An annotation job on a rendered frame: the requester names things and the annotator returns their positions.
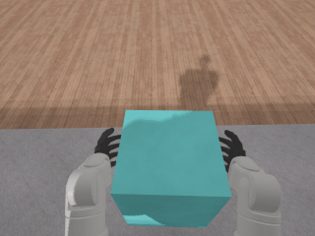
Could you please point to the left robot forearm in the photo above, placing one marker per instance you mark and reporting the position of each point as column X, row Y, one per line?
column 85, row 197

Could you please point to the right robot hand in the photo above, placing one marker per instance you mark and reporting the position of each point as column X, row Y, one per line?
column 234, row 149

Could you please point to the right robot forearm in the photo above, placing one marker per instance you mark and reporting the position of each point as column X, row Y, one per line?
column 259, row 199

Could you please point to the carton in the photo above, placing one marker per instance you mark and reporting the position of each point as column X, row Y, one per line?
column 169, row 169

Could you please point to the left robot hand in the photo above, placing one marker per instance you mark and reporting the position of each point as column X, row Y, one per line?
column 103, row 145

